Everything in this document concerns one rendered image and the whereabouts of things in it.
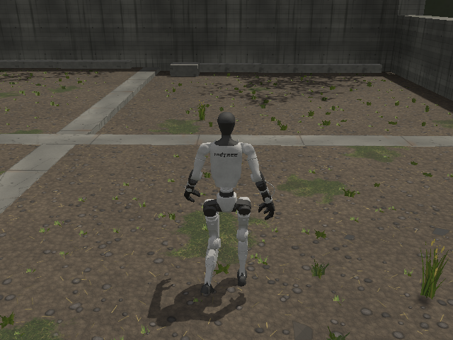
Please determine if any robot left forearm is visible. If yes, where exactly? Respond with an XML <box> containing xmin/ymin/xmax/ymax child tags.
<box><xmin>185</xmin><ymin>170</ymin><xmax>198</xmax><ymax>192</ymax></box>

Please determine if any right robot hand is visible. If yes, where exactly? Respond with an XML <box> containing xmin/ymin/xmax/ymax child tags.
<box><xmin>258</xmin><ymin>201</ymin><xmax>275</xmax><ymax>220</ymax></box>

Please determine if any left robot upper arm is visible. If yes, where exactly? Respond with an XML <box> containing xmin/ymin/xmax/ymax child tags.
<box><xmin>191</xmin><ymin>142</ymin><xmax>212</xmax><ymax>181</ymax></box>

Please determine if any left robot hand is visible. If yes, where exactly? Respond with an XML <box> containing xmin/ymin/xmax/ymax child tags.
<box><xmin>184</xmin><ymin>189</ymin><xmax>200</xmax><ymax>202</ymax></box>

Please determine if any right robot upper arm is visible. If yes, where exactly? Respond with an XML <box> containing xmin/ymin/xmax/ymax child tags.
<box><xmin>241</xmin><ymin>142</ymin><xmax>262</xmax><ymax>183</ymax></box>

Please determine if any robot left thigh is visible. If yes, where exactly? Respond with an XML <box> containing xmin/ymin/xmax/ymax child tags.
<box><xmin>203</xmin><ymin>199</ymin><xmax>221</xmax><ymax>249</ymax></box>

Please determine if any robot right forearm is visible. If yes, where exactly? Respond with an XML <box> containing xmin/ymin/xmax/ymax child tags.
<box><xmin>256</xmin><ymin>171</ymin><xmax>273</xmax><ymax>204</ymax></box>

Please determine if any right robot shin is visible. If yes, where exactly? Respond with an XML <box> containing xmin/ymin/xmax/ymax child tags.
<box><xmin>238</xmin><ymin>229</ymin><xmax>248</xmax><ymax>277</ymax></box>

